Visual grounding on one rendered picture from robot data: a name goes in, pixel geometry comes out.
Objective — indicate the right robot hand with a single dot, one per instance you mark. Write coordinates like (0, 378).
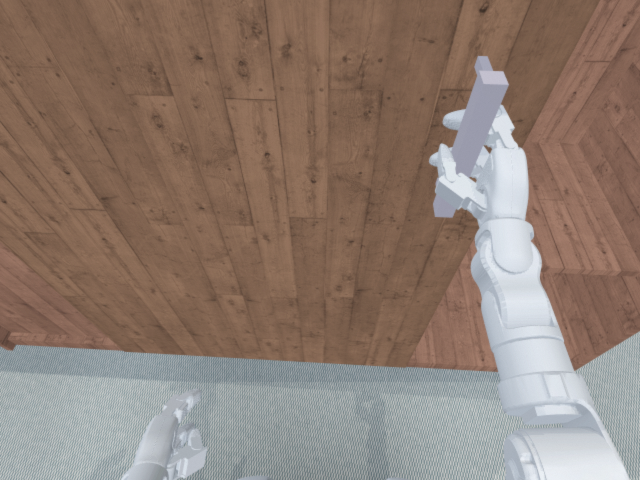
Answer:
(502, 175)

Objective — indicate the right robot upper arm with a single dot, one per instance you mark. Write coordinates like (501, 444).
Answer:
(561, 453)

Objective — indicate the handle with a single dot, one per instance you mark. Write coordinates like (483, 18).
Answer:
(485, 99)

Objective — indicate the right robot forearm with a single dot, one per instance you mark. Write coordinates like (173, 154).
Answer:
(538, 382)

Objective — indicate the left robot hand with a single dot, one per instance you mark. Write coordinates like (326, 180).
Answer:
(163, 440)

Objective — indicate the wardrobe door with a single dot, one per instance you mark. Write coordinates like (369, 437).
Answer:
(29, 305)
(251, 178)

